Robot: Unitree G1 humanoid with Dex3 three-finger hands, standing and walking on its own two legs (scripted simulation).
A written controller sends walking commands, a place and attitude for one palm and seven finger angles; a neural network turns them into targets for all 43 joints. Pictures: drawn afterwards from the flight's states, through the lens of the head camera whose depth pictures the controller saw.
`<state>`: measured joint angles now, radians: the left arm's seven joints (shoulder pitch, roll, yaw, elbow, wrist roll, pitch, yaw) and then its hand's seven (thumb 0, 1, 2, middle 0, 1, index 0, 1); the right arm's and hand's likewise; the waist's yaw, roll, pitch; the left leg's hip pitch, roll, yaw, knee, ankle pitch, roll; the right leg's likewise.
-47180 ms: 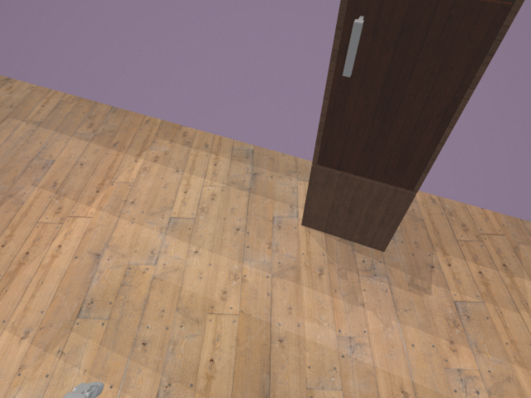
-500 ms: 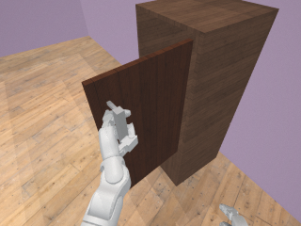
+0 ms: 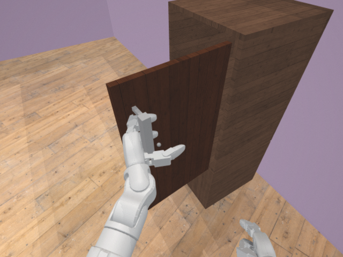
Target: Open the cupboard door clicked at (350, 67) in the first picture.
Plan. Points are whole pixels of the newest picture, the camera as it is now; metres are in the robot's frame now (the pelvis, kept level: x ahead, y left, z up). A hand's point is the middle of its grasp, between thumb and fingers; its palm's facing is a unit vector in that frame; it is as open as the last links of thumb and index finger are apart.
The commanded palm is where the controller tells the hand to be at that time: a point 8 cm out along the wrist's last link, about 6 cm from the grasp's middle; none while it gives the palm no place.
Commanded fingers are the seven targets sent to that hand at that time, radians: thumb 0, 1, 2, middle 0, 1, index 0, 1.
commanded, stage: open thumb and fingers to let go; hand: left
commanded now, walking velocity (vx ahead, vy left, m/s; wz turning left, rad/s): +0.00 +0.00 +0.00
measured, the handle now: (142, 133) +0.37 +0.11 +0.11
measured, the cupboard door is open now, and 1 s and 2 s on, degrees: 95 97 96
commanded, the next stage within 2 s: slide the hand sideways off the handle in 0.38 s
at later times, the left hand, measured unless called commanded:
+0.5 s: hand (156, 144) +0.33 +0.07 +0.12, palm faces +0.29 -0.96 -0.01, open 14.4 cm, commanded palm +0.30 +0.11 +0.11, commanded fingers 0.00 -0.50 0.30 -0.15 -0.30 -0.15 -0.30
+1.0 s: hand (153, 155) +0.30 +0.07 +0.12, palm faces -0.16 -0.99 -0.02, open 16.0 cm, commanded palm +0.27 +0.14 +0.11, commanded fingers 0.00 -0.50 0.30 -0.15 -0.30 -0.15 -0.30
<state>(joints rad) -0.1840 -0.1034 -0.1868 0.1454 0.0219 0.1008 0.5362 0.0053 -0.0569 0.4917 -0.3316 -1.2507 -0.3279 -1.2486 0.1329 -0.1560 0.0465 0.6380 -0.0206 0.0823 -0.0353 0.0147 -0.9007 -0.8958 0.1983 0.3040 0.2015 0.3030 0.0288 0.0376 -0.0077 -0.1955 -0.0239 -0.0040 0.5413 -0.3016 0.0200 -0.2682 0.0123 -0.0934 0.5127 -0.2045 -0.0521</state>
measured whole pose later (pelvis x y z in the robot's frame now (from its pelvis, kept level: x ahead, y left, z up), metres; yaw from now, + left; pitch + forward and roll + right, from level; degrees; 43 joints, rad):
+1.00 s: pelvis +0.01 +0.01 -0.01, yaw -2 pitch -2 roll +0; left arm -0.05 0.08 -0.14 -0.01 -0.11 0.06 0.00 -0.01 -0.50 0.30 -0.24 -0.36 -0.19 -0.40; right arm 0.21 -0.20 0.07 0.55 0.03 -0.01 -0.02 0.02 -0.90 -0.90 0.20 0.30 0.20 0.30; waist 0.02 0.03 -0.03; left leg -0.22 -0.04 0.03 0.58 -0.34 0.04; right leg -0.32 0.00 -0.06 0.59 -0.25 -0.04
